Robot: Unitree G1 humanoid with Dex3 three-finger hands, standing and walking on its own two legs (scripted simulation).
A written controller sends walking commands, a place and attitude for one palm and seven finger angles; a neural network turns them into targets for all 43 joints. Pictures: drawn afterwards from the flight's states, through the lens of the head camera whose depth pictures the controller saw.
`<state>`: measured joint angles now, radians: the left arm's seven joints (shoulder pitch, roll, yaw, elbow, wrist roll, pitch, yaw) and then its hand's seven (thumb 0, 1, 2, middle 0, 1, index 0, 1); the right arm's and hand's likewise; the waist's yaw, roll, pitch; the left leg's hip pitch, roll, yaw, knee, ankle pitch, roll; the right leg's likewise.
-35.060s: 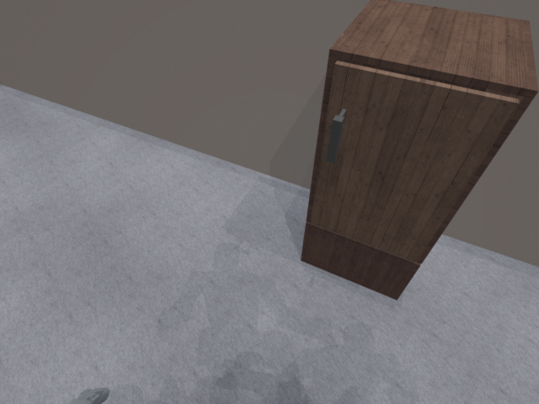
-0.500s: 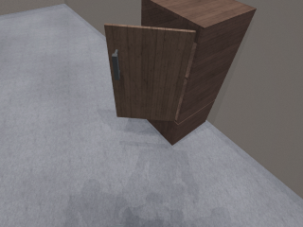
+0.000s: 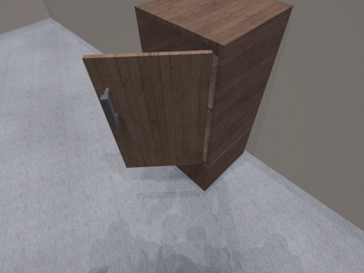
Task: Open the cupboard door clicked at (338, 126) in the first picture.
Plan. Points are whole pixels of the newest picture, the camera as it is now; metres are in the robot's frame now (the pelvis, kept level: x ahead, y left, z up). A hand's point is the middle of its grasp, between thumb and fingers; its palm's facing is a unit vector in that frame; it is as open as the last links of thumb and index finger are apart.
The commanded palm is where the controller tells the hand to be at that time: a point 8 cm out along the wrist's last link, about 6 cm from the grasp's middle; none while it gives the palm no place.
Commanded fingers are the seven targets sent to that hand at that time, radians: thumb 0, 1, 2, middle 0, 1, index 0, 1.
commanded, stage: come to a stop and stand still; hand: left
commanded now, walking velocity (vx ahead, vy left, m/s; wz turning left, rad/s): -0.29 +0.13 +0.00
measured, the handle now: (111, 108) +0.61 +0.26 -0.03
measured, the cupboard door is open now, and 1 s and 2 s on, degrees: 48 48 48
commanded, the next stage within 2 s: look again from close up in 0.80 s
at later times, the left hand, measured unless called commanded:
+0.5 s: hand out of the picture +0.05 +0.19 -0.17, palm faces +0.03 -0.96 -0.26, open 7.4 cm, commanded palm none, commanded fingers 0.00 0.90 0.90 -0.20 -0.30 -0.20 -0.30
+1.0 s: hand out of the picture +0.07 +0.19 -0.16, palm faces -0.02 -0.97 -0.23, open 7.4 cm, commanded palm none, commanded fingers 0.00 0.90 0.90 -0.20 -0.30 -0.20 -0.30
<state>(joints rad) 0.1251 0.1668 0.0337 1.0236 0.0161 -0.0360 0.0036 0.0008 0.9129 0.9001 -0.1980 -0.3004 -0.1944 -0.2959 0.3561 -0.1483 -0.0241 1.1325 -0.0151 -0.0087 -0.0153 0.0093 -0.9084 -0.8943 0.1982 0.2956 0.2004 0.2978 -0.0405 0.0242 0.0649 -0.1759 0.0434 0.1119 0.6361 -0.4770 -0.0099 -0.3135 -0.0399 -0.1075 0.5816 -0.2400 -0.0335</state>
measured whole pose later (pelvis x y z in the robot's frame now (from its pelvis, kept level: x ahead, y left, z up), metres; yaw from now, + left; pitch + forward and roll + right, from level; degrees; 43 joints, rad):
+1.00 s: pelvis +0.03 +0.01 +0.01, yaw -1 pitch -1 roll +1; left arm 0.24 0.17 -0.02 1.05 0.01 0.00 0.03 0.00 0.91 0.90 -0.20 -0.30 -0.20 -0.30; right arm 0.31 -0.17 0.02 1.09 -0.02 -0.01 -0.01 0.01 -0.91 -0.89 0.20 0.30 0.20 0.30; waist -0.01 0.02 0.03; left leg -0.17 0.02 0.11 0.44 -0.25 0.01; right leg -0.22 -0.03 -0.06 0.47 -0.23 -0.01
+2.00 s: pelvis +0.00 -0.01 -0.09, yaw +2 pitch +15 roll -1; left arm 0.42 0.19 0.18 0.07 -0.25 -0.49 -0.25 0.01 0.49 0.73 -0.23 -0.56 -0.23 -0.56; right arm 0.12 -0.25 -0.04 0.46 0.01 -0.22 -0.02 0.01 -0.90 -0.89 0.20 0.30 0.20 0.30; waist 0.05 -0.02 -0.13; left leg -0.94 0.06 0.00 1.24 -0.56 -0.01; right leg -0.92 -0.05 -0.14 1.21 -0.54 -0.05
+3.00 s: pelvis +0.01 +0.02 -0.07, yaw +1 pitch +16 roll -3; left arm 0.04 0.37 0.40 0.34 -0.35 -0.36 -0.46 -0.01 -0.49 0.31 -0.30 -1.19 -0.30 -1.19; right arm 0.24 -0.26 0.04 0.54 0.03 -0.20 -0.05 0.02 -0.90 -0.89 0.20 0.30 0.21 0.30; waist 0.01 0.02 -0.11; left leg -0.88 0.04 0.02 1.12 -0.52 0.03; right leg -0.85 -0.05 -0.13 1.04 -0.46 0.00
